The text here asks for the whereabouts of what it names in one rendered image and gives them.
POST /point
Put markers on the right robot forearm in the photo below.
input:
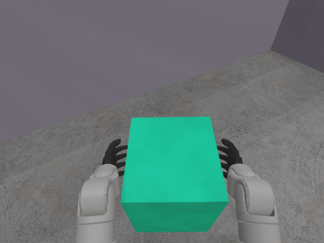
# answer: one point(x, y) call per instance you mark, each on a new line
point(255, 206)

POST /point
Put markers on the carton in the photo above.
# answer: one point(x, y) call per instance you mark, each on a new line
point(173, 180)

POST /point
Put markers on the robot left hand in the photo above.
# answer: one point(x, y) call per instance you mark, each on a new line
point(112, 158)

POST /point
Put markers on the left robot forearm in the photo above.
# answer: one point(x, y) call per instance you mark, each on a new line
point(96, 206)

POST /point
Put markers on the robot right hand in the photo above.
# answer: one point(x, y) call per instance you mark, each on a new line
point(232, 158)

